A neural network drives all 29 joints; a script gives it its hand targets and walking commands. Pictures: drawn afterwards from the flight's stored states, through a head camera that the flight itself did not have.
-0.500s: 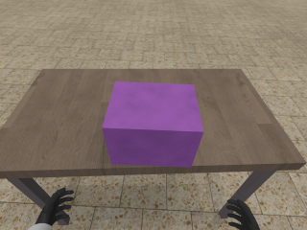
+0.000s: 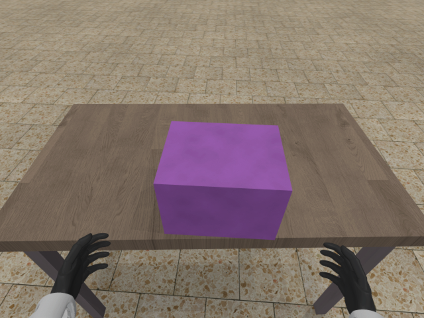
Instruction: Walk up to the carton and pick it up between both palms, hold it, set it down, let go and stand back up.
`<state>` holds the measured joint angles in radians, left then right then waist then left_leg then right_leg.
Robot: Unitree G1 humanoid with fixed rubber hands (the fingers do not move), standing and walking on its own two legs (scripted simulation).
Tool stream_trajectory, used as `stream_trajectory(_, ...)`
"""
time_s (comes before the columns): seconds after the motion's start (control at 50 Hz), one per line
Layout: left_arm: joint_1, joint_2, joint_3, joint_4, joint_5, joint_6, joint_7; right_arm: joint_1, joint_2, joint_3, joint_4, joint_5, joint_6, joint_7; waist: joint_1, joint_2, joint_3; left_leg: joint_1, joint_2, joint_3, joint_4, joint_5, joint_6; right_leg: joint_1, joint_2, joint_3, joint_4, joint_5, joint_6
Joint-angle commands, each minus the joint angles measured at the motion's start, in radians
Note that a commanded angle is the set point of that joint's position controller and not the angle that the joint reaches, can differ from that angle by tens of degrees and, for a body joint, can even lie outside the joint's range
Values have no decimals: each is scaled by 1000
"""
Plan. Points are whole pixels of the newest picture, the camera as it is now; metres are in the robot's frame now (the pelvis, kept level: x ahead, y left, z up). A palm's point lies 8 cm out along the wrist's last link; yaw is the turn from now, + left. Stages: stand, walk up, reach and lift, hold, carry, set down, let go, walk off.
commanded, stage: reach and lift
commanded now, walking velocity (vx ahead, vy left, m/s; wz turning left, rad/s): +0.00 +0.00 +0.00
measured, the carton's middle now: (221, 179) +0.43 +0.00 +0.03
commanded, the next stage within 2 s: none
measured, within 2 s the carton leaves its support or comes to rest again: neither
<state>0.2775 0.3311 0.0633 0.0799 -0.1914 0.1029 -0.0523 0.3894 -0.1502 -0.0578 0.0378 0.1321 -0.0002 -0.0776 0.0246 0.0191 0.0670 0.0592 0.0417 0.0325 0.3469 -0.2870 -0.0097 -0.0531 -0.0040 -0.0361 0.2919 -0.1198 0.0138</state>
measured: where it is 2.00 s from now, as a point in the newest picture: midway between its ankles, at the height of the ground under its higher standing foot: outside the picture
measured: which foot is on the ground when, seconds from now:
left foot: down 0.00-1.00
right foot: down 0.00-1.00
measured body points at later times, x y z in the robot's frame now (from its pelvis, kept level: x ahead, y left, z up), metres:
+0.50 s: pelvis +0.00 +0.00 +0.00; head +0.00 +0.00 +0.45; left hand +0.24 +0.26 +0.07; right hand +0.24 -0.22 +0.06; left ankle -0.05 +0.12 -0.75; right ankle +0.03 -0.13 -0.75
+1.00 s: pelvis +0.00 +0.00 +0.00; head +0.00 +0.01 +0.45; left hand +0.32 +0.27 +0.11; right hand +0.31 -0.22 +0.11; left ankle -0.05 +0.12 -0.75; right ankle +0.03 -0.13 -0.75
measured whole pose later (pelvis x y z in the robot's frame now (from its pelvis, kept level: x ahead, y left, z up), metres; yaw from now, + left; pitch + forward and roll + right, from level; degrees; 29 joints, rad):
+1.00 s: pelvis +0.00 +0.00 +0.00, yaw +1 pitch -3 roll -1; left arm -0.19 0.40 0.18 0.09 -0.29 0.38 -0.09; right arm -0.09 -0.29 -0.07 -0.02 0.33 0.33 -0.14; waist -0.01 0.01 0.05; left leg -0.03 0.04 0.01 0.36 -0.28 -0.01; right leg -0.12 0.00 -0.02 0.28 -0.10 0.02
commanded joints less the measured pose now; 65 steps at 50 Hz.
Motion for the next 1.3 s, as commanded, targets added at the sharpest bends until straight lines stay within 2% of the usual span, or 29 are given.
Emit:
stream_trajectory(0.0,-85,128,53,-180,-30,-17,3,-40,-93,-41,-202,26,15,-3,2,48,-19,-285,-34,15,-91,273,-38,199,20,64,-17,45,-59)
stream_trajectory(0.04,-98,127,52,-200,-44,-15,3,-48,-101,-47,-234,38,34,-4,1,47,-22,-291,-33,6,-91,270,-38,196,21,66,-19,38,-64)
stream_trajectory(0.06,-55,122,41,-152,-35,0,3,-40,-89,-28,-179,37,59,3,-3,40,20,-307,-24,-1,-114,220,-33,183,28,63,-13,6,-64)
stream_trajectory(0.12,-94,121,44,-194,-38,6,9,-77,-109,-49,-227,40,76,4,-3,50,1,-358,-10,-4,-137,159,-24,220,30,64,2,3,-66)
stream_trajectory(0.22,-129,144,43,-260,-65,-32,17,-98,-119,-62,-299,56,65,6,-3,52,-57,-318,-16,-6,-98,253,-37,199,25,70,9,51,-67)
stream_trajectory(0.32,-153,154,52,-213,-86,-36,11,-125,-118,-59,-291,69,84,-8,-5,41,-43,-321,-19,-11,-91,240,-32,203,16,85,2,50,-63)
stream_trajectory(0.44,-239,182,77,-251,-104,34,-4,-212,-148,-61,-333,98,133,-30,-6,25,-81,-288,-27,-6,-75,312,-37,205,18,87,-6,95,-58)
stream_trajectory(0.54,-316,188,107,-235,-106,95,-17,-283,-169,-61,-314,124,182,-45,-7,27,-108,-265,-33,-6,-67,347,-43,201,16,87,-7,132,-56)
stream_trajectory(0.6,-365,195,117,-235,-113,132,-27,-339,-189,-55,-314,144,209,-50,-19,22,-133,-260,-32,-8,-61,373,-42,219,20,88,-5,167,-54)
stream_trajectory(0.78,-530,216,162,-194,-96,217,-36,-508,-228,-53,-271,179,273,-61,-30,19,-183,-270,-35,-2,-61,360,-37,229,24,83,0,193,-50)
stream_trajectory(0.92,-703,233,163,-130,-98,254,-35,-675,-261,-62,-197,200,307,-61,-48,35,-217,-287,-32,-4,-60,320,-34,216,27,74,8,159,-56)
stream_trajectory(1.02,-816,251,164,-64,-94,280,-35,-798,-271,-64,-127,209,325,-61,-53,27,-261,-297,-36,1,-53,315,-25,216,29,69,20,179,-48)
stream_trajectory(1.14,-966,268,155,46,-88,299,-30,-945,-293,-56,-5,225,336,-54,-63,31,-290,-307,-38,2,-49,309,-22,206,33,62,26,178,-45)
stream_trajectory(1.16,-1351,273,82,230,-118,305,-24,-1210,-336,-166,162,136,354,-39,-128,49,-263,-412,-48,-47,-65,138,-23,143,21,54,22,78,-52)
stream_trajectory(1.18,-1293,234,78,292,-106,293,-10,-1186,-318,-139,200,138,353,-19,-110,54,-253,-444,-32,-52,-92,48,10,169,28,51,32,64,-55)
stream_trajectory(1.2,-1323,230,62,261,-95,274,8,-1184,-332,-134,191,142,337,-11,-106,53,-302,-436,-18,-56,-104,22,19,186,37,46,45,73,-47)
stream_trajectory(1.24,-1316,237,39,291,-100,258,23,-1215,-325,-104,242,173,315,6,-95,31,-403,-369,-30,-41,-70,195,-7,205,28,45,53,152,-45)
stream_trajectory(1.28,-1286,248,71,360,-70,275,9,-1213,-349,-62,324,202,312,7,-88,19,-443,-291,-49,-23,-25,383,-23,239,34,40,54,251,-45)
